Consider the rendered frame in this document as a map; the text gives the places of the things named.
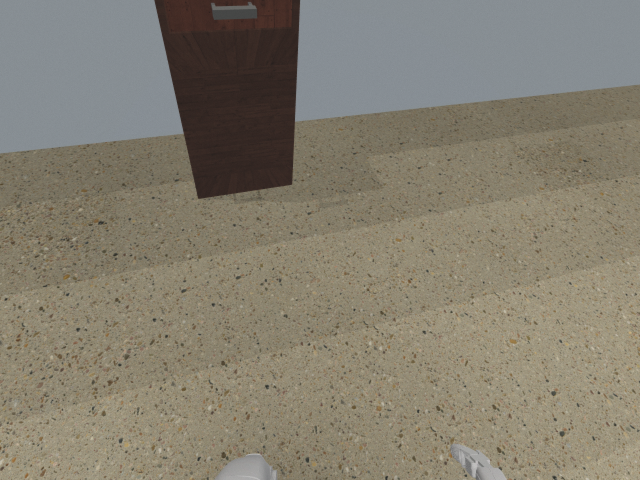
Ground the handle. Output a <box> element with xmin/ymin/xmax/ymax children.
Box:
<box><xmin>211</xmin><ymin>2</ymin><xmax>257</xmax><ymax>20</ymax></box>

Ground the robot right hand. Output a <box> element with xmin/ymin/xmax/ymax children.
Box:
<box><xmin>450</xmin><ymin>444</ymin><xmax>507</xmax><ymax>480</ymax></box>

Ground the robot left thigh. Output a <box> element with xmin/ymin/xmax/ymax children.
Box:
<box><xmin>214</xmin><ymin>457</ymin><xmax>277</xmax><ymax>480</ymax></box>

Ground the drawer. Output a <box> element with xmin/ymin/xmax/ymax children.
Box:
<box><xmin>164</xmin><ymin>0</ymin><xmax>292</xmax><ymax>32</ymax></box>

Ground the cabinet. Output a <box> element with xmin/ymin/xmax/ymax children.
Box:
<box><xmin>154</xmin><ymin>0</ymin><xmax>300</xmax><ymax>199</ymax></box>

